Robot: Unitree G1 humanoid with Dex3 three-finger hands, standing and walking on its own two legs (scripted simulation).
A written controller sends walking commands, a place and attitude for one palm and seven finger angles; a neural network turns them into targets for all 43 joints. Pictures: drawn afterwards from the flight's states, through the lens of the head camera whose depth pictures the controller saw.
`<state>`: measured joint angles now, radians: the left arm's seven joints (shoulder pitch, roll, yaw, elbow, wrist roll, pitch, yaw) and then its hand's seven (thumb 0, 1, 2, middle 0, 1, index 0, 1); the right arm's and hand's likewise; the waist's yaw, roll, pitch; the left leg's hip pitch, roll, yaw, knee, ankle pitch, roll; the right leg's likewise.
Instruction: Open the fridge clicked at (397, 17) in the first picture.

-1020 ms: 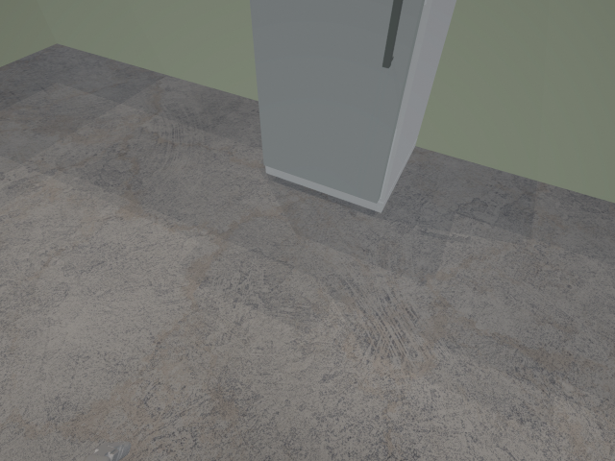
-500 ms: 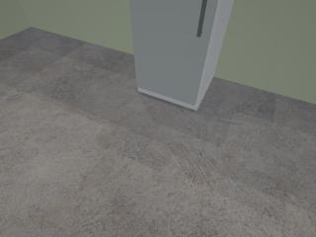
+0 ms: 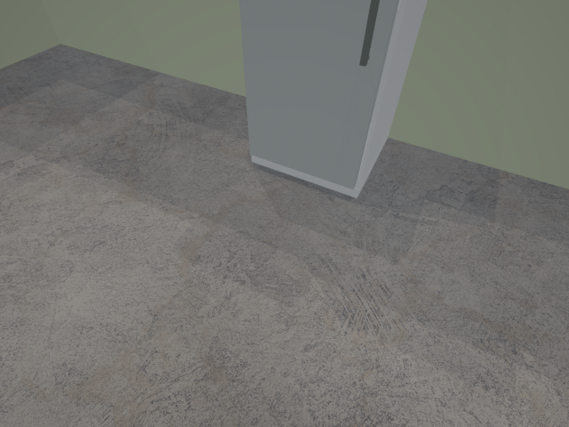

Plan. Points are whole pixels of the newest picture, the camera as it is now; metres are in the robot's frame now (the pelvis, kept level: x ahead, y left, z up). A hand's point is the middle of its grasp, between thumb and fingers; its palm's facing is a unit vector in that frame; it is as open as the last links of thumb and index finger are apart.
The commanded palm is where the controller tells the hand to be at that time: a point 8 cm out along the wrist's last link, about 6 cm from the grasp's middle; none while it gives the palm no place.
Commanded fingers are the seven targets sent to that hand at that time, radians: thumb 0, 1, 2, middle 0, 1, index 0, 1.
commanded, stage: look at it before walking up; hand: right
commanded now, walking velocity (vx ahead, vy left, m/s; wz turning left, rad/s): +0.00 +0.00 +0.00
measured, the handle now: out of the picture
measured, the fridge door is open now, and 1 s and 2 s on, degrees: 0 0 0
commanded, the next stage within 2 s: walk to a spot facing it in 0.42 s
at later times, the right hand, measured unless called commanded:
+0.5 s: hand out of the picture +0.08 -0.25 -0.16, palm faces -0.04 +0.94 -0.33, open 7.4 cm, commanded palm none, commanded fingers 0.00 -0.90 -0.90 0.20 0.30 0.20 0.30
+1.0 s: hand out of the picture +0.06 -0.16 -0.17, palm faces -0.09 +0.98 -0.16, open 7.4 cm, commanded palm none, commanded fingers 0.00 -0.90 -0.90 0.20 0.30 0.20 0.30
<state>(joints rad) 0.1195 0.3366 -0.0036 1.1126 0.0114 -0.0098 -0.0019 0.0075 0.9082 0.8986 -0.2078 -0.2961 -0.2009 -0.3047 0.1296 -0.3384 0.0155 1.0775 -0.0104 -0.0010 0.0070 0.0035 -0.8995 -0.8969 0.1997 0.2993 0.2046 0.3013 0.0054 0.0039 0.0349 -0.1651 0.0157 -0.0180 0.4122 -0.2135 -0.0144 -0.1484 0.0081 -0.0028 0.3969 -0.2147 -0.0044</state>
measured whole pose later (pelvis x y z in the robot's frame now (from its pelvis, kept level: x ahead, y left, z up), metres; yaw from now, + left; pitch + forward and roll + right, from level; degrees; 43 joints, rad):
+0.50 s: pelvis +0.01 +0.00 +0.00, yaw +0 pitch -2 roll +0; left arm 0.10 0.34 0.00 1.11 0.01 -0.01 0.00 0.01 0.91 0.90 -0.21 -0.30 -0.20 -0.30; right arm 0.13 -0.34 0.01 1.08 -0.01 0.00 0.01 0.00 -0.90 -0.90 0.20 0.30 0.20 0.30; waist 0.00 0.01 0.04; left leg -0.15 0.01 -0.02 0.39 -0.21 -0.01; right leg -0.13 0.01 0.00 0.38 -0.21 0.00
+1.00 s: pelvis +0.10 +0.02 -0.01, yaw +10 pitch +1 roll +0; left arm 0.21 0.21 0.04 1.04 0.02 0.01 -0.01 0.01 0.91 0.90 -0.20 -0.30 -0.20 -0.30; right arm 0.46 -0.14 -0.01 1.06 -0.03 -0.04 0.01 0.00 -0.90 -0.90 0.20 0.30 0.20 0.30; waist -0.04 -0.01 0.04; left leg -0.12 -0.03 -0.04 0.45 -0.35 0.03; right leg -0.50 -0.08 -0.08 1.05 -0.38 0.04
